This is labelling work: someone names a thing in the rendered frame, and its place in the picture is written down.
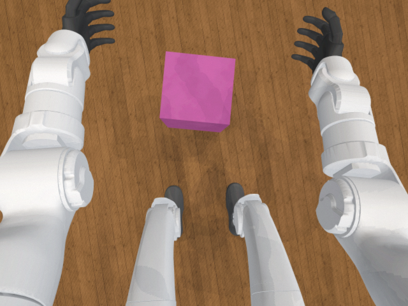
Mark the robot foot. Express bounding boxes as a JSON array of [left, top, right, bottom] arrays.
[[226, 183, 244, 236], [164, 186, 184, 238]]

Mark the left robot foot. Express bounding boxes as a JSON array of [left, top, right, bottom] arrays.
[[164, 186, 184, 238]]

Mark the right robot hand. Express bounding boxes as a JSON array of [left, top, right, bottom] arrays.
[[291, 7, 344, 74]]

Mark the left robot hand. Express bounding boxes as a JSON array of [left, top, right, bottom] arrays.
[[62, 0, 115, 53]]

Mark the robot right upper arm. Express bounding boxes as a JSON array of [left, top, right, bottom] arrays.
[[316, 175, 408, 306]]

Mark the carton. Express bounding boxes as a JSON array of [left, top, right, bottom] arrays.
[[159, 51, 235, 133]]

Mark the robot left forearm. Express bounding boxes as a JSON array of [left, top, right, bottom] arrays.
[[0, 29, 91, 210]]

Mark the robot left upper arm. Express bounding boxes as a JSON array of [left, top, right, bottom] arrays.
[[0, 147, 94, 306]]

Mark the right robot foot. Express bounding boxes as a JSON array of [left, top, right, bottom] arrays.
[[226, 183, 244, 236]]

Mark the robot right forearm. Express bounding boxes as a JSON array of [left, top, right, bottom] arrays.
[[309, 55, 405, 190]]

